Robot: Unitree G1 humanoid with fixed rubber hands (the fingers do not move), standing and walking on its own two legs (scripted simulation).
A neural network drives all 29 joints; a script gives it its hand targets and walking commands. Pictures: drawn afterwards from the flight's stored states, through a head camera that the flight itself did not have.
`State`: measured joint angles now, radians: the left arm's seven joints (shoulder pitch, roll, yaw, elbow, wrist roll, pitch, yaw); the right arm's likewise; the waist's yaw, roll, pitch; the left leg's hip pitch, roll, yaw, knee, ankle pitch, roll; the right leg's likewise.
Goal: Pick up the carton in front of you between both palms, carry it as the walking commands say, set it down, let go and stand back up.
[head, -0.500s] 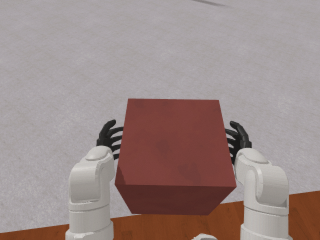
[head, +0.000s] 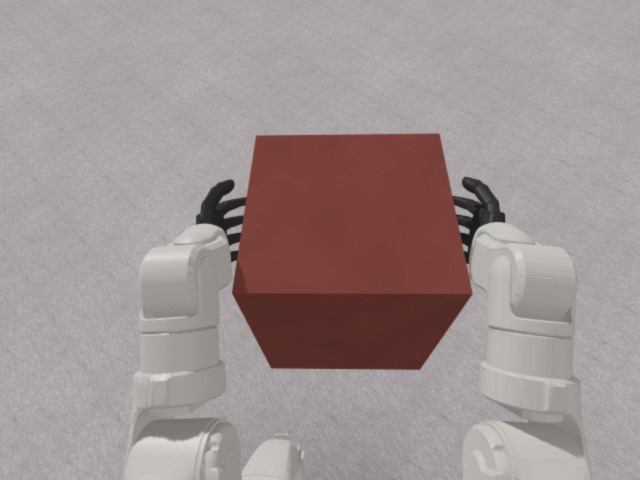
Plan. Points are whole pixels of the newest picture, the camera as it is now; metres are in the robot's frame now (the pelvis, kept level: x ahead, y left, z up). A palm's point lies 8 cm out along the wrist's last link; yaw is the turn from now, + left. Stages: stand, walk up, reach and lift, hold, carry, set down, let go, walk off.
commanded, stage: carry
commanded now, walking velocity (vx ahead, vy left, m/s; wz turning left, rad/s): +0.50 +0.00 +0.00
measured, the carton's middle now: (345, 264) +0.38 +0.02 +0.01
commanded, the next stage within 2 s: none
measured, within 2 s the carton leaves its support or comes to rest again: neither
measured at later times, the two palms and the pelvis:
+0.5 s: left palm (251, 122) +0.73 +0.22 -0.07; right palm (405, 116) +0.75 -0.08 -0.06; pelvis +0.38 +0.06 -0.15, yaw +7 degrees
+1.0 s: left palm (213, 27) +1.00 +0.35 -0.03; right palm (340, 3) +1.10 +0.06 -0.03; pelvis +0.75 +0.10 -0.11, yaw +15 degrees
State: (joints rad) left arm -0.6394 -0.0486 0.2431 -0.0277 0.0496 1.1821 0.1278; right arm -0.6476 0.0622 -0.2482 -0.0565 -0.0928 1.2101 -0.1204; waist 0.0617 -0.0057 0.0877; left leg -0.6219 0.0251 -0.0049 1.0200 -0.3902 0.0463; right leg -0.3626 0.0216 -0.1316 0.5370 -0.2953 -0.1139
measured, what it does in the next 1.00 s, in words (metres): goes down: left foot 0.13 m lower, then right foot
